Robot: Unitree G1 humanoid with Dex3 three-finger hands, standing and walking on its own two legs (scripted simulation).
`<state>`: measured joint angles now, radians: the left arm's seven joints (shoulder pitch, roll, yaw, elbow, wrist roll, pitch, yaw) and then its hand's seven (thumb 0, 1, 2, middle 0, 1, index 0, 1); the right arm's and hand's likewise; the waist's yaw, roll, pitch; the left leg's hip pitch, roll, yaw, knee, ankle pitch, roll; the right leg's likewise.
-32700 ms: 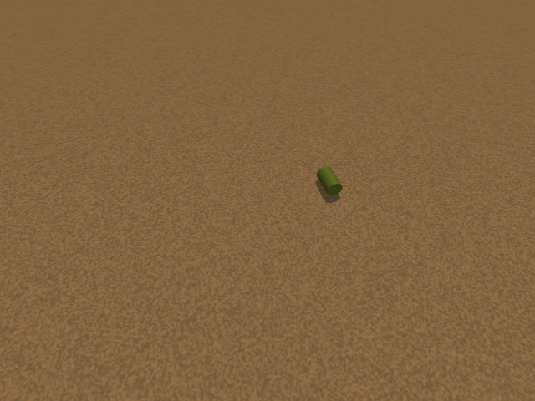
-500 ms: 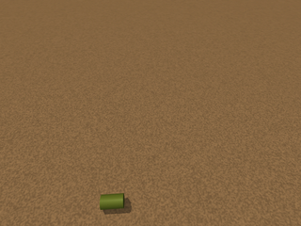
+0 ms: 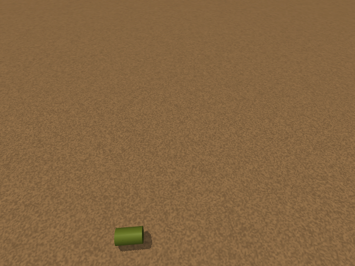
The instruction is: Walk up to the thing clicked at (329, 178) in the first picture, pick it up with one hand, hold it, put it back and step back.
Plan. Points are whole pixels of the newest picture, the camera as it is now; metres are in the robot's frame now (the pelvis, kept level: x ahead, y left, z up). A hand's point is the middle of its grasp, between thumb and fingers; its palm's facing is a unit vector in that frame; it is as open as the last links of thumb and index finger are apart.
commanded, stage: stand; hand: left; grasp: from above
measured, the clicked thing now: (129, 235) +0.44 +0.26 -0.74
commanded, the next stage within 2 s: step back in 1.22 s
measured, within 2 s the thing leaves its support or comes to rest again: neither
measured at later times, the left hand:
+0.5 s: hand out of the picture +0.07 +0.25 -0.16, palm faces +0.01 -0.94 -0.34, open 7.4 cm
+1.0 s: hand out of the picture +0.09 +0.24 -0.15, palm faces +0.02 -0.94 -0.34, open 7.4 cm
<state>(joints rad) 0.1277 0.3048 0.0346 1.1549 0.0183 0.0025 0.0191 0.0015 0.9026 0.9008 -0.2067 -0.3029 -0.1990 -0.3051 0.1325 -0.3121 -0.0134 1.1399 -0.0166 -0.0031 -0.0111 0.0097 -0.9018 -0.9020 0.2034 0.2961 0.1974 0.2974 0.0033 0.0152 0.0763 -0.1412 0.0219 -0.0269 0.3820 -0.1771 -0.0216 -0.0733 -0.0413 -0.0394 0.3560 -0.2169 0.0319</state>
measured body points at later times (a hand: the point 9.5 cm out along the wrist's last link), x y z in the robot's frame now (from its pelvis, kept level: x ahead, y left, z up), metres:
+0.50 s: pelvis +0.01 +0.00 +0.00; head +0.02 -0.01 +0.45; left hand +0.07 +0.29 -0.13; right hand +0.08 -0.30 -0.14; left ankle +0.02 +0.13 -0.75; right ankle -0.01 -0.14 -0.75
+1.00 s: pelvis +0.01 -0.01 +0.00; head +0.02 -0.01 +0.45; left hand +0.09 +0.29 -0.13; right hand +0.09 -0.30 -0.14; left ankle +0.02 +0.13 -0.75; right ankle -0.01 -0.14 -0.75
